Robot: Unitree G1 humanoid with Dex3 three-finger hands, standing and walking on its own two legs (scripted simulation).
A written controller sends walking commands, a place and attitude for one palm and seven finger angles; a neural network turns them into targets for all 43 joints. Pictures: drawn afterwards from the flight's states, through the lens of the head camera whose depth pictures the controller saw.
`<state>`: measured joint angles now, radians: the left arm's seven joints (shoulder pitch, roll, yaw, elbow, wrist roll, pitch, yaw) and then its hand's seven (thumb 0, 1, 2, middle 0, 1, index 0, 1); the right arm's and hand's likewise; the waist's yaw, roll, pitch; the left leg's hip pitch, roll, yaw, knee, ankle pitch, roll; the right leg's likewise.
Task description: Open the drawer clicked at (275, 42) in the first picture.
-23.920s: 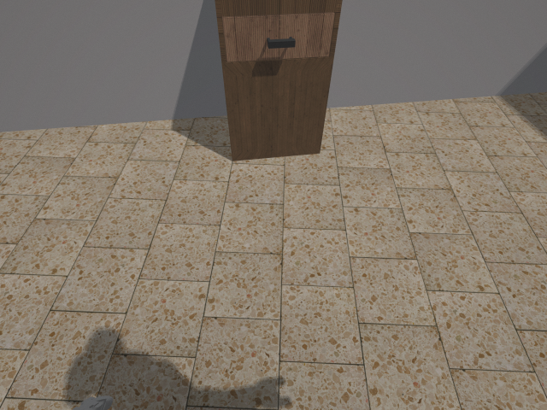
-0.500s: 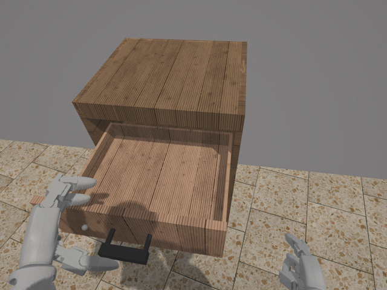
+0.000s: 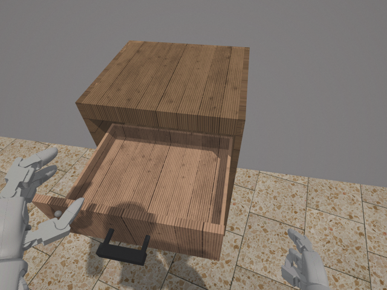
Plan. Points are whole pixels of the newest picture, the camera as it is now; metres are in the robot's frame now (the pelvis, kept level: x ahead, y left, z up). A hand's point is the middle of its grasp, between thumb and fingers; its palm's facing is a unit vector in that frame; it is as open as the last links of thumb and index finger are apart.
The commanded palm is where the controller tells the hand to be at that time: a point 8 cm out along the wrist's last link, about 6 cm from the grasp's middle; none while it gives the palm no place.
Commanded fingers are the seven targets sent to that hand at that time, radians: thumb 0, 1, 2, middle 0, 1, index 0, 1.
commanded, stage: draw the hand back to the body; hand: left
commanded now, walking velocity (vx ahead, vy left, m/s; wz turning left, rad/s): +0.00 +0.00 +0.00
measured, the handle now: (125, 244) +0.23 +0.21 -0.11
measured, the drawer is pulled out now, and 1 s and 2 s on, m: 0.30 0.30 0.30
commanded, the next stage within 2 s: step back with the hand held close in 0.34 s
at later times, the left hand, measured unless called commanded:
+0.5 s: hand (52, 212) +0.18 +0.24 +0.16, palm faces +0.40 -0.81 -0.43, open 7.4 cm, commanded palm +0.12 +0.28 +0.18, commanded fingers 0.00 0.90 0.90 -0.20 -0.30 -0.20 -0.30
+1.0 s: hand (27, 249) +0.13 +0.25 +0.15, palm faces +0.34 -0.80 -0.49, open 7.4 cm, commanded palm +0.06 +0.29 +0.18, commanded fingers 0.00 0.90 0.90 -0.20 -0.30 -0.20 -0.30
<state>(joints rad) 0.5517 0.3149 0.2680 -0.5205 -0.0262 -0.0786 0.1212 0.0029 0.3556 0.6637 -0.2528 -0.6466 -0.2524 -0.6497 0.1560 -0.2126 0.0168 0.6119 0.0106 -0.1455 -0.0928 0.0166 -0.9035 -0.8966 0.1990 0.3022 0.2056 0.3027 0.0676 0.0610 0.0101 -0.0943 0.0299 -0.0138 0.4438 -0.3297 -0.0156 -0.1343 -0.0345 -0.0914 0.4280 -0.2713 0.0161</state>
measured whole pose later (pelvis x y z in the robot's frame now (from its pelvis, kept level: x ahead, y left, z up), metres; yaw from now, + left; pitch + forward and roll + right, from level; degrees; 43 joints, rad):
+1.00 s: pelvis -0.06 +0.01 -0.01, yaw +1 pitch +3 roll +0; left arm 0.65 0.39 0.38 -0.64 -0.05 -0.19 0.13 0.02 0.89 0.90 -0.22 -0.30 -0.22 -0.30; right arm 0.14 -0.19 0.00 0.55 0.02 -0.04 -0.09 0.02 -0.90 -0.90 0.20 0.30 0.21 0.30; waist 0.01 -0.01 0.04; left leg -0.33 0.00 -0.03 0.56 -0.28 0.00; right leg -0.36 -0.07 -0.10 0.54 -0.22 0.02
